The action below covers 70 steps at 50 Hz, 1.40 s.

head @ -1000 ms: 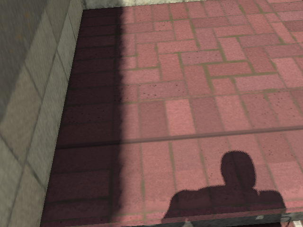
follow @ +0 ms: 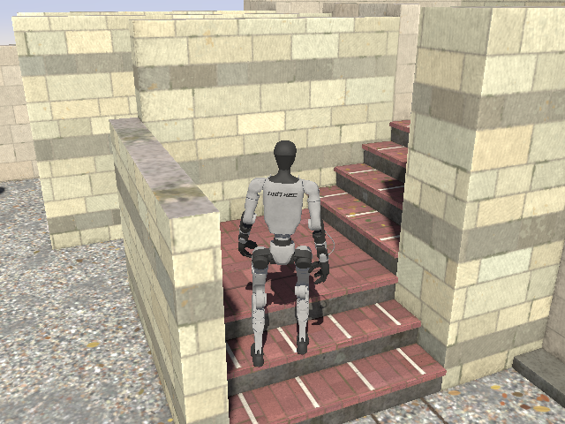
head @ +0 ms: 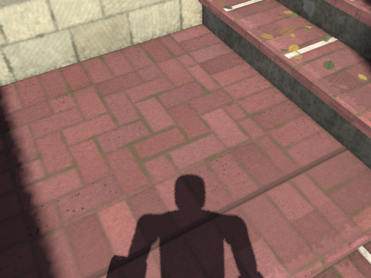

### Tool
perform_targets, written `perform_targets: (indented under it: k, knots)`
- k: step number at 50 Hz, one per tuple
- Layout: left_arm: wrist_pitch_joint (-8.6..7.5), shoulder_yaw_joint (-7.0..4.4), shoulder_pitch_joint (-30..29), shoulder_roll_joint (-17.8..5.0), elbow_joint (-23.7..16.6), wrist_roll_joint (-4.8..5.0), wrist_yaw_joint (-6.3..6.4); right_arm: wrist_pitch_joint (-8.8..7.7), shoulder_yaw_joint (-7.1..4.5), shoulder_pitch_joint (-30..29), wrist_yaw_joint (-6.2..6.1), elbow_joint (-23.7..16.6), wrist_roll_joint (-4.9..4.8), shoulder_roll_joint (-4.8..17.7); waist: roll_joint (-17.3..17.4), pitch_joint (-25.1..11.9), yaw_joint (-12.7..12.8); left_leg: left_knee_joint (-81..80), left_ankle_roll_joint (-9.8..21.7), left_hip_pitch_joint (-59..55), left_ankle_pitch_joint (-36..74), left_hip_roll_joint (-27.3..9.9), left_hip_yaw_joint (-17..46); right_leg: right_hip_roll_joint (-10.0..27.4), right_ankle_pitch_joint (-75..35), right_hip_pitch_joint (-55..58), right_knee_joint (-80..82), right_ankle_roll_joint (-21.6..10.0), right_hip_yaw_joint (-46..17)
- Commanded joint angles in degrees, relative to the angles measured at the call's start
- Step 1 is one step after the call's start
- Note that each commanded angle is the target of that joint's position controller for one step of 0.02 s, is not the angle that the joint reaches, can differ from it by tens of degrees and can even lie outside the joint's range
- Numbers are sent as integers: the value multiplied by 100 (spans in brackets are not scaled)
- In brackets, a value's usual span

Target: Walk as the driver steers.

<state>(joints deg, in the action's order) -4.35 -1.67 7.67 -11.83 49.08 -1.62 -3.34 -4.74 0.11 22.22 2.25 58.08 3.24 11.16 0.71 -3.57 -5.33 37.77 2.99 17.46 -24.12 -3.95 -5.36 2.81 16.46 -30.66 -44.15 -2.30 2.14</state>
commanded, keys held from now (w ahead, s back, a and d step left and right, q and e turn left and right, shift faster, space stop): w+q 1.00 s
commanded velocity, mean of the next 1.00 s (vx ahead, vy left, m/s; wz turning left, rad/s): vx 0.47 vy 0.00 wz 0.49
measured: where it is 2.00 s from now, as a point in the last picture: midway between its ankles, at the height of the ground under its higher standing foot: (124, 208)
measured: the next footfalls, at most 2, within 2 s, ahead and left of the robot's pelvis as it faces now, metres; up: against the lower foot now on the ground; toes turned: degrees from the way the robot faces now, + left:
right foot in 0.02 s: +0.09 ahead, -0.12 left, +0.00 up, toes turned -2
left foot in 0.50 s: +0.38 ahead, +0.15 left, +0.18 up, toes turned +15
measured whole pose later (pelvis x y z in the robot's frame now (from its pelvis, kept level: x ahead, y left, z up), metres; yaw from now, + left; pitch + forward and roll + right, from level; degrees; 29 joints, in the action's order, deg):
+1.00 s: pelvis +0.53 +0.10 +0.18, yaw +32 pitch +7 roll +0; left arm -5.3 1.8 -5.4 -9.0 42.0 -2.1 -0.3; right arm -8.1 -1.9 23.3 4.2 55.7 1.8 10.1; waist 0.2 -7.4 -6.5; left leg 32.9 4.2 9.0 -28.8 7.3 15.3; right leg 2.1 3.9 -34.7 -33.3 1.2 1.7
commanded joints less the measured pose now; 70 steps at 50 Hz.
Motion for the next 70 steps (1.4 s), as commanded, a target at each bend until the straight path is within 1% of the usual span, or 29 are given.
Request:
perform_targets:
  k: [1, 2, 3, 4, 6, 10, 18, 21, 26, 27, 29, 30, 32, 34, 36, 38, 41, 46, 50, 51, 52, 53, 54, 55, 57, 62, 63, 65, 70]
  knots:
    - [-190, -478, 2029, -1083, 647, -345, 34, -137, -17, -1244, 426, -412, -17, 91, -485, 180, 1259, 1500, 802, 1908, 252, 4, 553, 166, -428, 3120, 1265, -290, -346]
    - [-159, -667, 2708, -1941, 594, -322, 120, -158, 22, -204, 537, -284, -54, -256, -1750, -311, 1106, 3326, 582, 3750, 98, 836, 968, 1433, -1120, 4273, 2079, -1676, -3287]
    - [-140, -518, 3051, -1521, 742, -290, 80, -176, -39, 50, 506, -180, -61, -32, -1938, -215, 1121, 6057, 603, 4917, 389, 1086, 2180, 1785, 1406, 3983, 2679, -2097, -5215]
    - [-102, -389, 1957, -1104, 660, -361, -16, -241, -126, -98, 401, -84, -121, 235, -959, 498, 632, 7806, 754, 5927, 1221, 1113, 2599, 1809, 2620, 2992, 2680, -1613, -4796]
    - [-135, 22, 550, -126, 311, -229, -118, -162, -92, -10, 313, -91, -86, 184, -81, 158, 104, 7968, 844, 5687, 2652, 749, 2375, 1602, 1499, 1851, 2527, -1092, -3060]
    - [-44, 222, 1234, 130, 1038, -361, 119, 77, 106, -647, 472, -190, -170, 13, -227, 93, 213, 10073, 1114, 6798, 1812, 655, 1679, 1289, 444, 2114, 2644, -1223, -1549]
    - [-90, 438, 2319, -93, 1483, -928, 31, 299, 322, -3173, 338, -1526, -354, 89, -385, 462, 709, 7435, 1006, 7039, 2257, -168, 600, 1341, -714, 2434, 3724, -968, 64]
    - [-55, 362, 1753, -558, 1053, -475, -119, 523, 347, -3357, 443, -1507, -157, -166, -647, 563, 511, 5363, 765, 5214, 721, 64, -393, 1552, -2960, 2077, 4512, -1215, 754]
    - [-255, 15, 1849, -1531, 1106, -442, -177, 307, 4, -1483, 414, -1283, -273, 373, -1366, -707, -347, 3292, 671, 1872, 890, 1321, -358, 1628, -10463, 3146, 1786, -1113, 1294]
    - [-309, 34, 2050, -1208, 1013, -593, -163, 246, -105, -363, 303, -922, -420, 667, -757, -1470, -421, 3033, 1076, -579, 1516, 1055, 917, 1266, -9294, 1243, 480, -716, 1051]
    - [-102, -16, 731, -899, 508, -311, -414, 271, -342, 2000, 115, -201, -25, 1361, 950, -1664, -958, -509, 1753, -1999, 161, -126, 5148, -498, -1059, -1696, -4213, -273, -340]
    - [-56, 54, 705, -385, 407, -145, -386, 136, -417, 1599, 24, -150, -24, 1415, 716, -1225, -664, -875, 1353, -1142, -740, -241, 5284, -560, -1532, -2118, -5618, -434, -1411]
    - [-167, 226, 279, 98, 119, -257, -101, -78, -208, 277, 81, -91, -186, 679, 124, -319, 116, -706, 1512, 601, -651, -107, 4592, -501, -1473, -2552, -6761, -604, -1604]
    - [-132, 333, 88, 145, -151, -348, -9, -97, 26, -754, 153, -5, -183, -23, -229, -283, 834, -711, 1316, 1338, -323, 130, 3796, -394, -1113, -2957, -7095, -870, -1577]
    - [-1, 247, 182, -277, -171, -338, 29, -263, 26, -1347, 238, -149, -119, 38, -333, -87, 1140, -1022, 1189, 1745, 357, 389, 2666, -174, -813, -2788, -5820, -708, -891]
    - [-44, 140, -192, -516, -485, -229, 200, -403, -43, -1522, 171, -377, 79, 369, 51, -212, 1088, -1566, 947, 2500, 807, 657, 2218, 88, -801, -1532, -4669, -297, -450]
    - [-150, 152, -802, -423, -656, -217, 252, -555, -65, -674, 27, -442, 58, 500, -6, -237, 563, -1567, 1070, 1550, 2253, 466, 2265, 288, -1208, -1439, -2915, 340, -338]
    - [-45, 257, -1835, -1, -1069, -114, 235, -399, -288, 527, 182, -276, -276, 609, 475, 156, -10, -1394, 1308, 178, 2772, -40, 2787, -59, -1122, -465, 507, 704, 92]
    - [-318, -25, -1188, -638, -994, 120, 467, -329, -480, 248, 207, -379, -16, 848, 378, -507, 472, -212, 694, -437, 4508, 20, 3006, -121, -1810, 1601, 1355, -89, 92]
    - [-451, -94, 55, -951, -730, 112, 569, -400, -343, 247, 188, -632, -35, 309, -484, -1781, 788, 1562, 168, 449, 3966, 763, 2422, 763, -3743, 3866, 851, -1066, -695]
    - [-438, -73, 1221, -1052, -459, 108, 501, -479, -132, 939, 167, -840, 48, -386, -2549, -3484, 865, 3603, -447, 2702, -825, 1715, 1729, 2517, -4424, 6778, 1506, -2913, -3559]
    - [-365, -242, 1489, -1047, -246, -110, 562, -365, -399, 39, 191, -823, -141, 515, -1058, -1956, 1275, 4833, -399, 3832, -953, 1151, 1507, 2524, -3696, 5754, 2194, -2247, -3844]
    - [-304, -304, 848, -1123, -274, -67, 623, -230, -426, -201, 129, -859, -216, 421, -574, -1051, 950, 5378, -365, 3776, -131, 716, 1416, 2399, -3290, 4306, 2290, -1715, -2918]
    - [-269, -197, 312, -601, -469, -93, 676, -164, -476, -355, 39, -880, -182, 580, -200, -816, 781, 5047, -378, 3336, 342, 295, 1341, 2173, -3404, 3241, 2490, -1404, -2077]
    - [-218, -66, -387, 1, -674, -35, 661, -160, -379, -642, 36, -962, 101, 224, -282, -692, 355, 4359, -420, 2485, 183, -22, 1167, 1703, -4611, 2342, 2746, -1183, -859]
    - [-333, -363, -528, -563, -706, -176, 672, -139, -325, -1106, 341, -1112, -69, 44, -325, -634, 304, 3341, -573, 2247, 1123, -76, 596, 1050, -4316, 1738, 3184, -1180, 698]
    - [-154, -434, -285, -944, -538, 96, 678, 136, -405, -1542, -70, -1636, -680, 282, -424, 238, 337, 2328, -559, 2577, 1434, -243, 710, 1071, -3840, 1851, 3019, -690, 765]
    - [24, -421, -15, -902, -454, 126, 708, 267, -327, -1720, -284, -1835, -483, 207, -554, 118, 515, 1149, -549, 1850, 1724, -127, 574, 1090, -3800, 1743, 3021, -730, 806]
    - [151, -452, -36, -1094, -459, 199, 640, 352, -453, -1838, -139, -2110, -349, 518, -640, -192, 499, -76, -267, 1141, 1744, 75, 452, 1358, -3431, 2399, 2382, -689, 597]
